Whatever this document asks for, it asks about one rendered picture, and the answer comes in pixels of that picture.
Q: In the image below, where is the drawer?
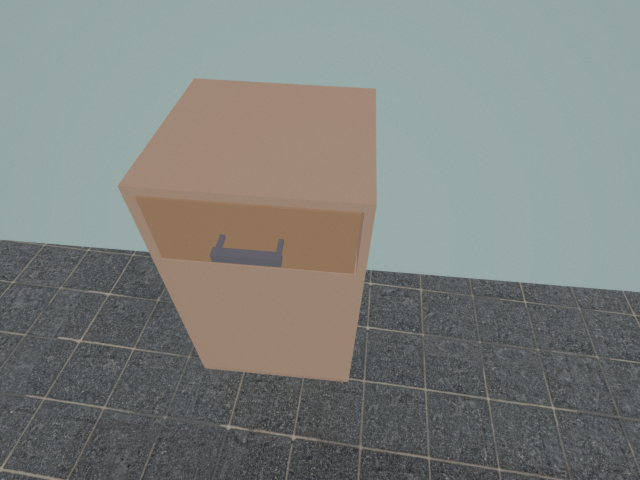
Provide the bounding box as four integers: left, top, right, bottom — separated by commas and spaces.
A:
135, 196, 362, 274

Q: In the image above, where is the cabinet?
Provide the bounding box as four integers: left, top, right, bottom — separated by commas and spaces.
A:
118, 78, 377, 382

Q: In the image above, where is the handle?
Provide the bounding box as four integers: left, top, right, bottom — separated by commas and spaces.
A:
210, 234, 284, 267

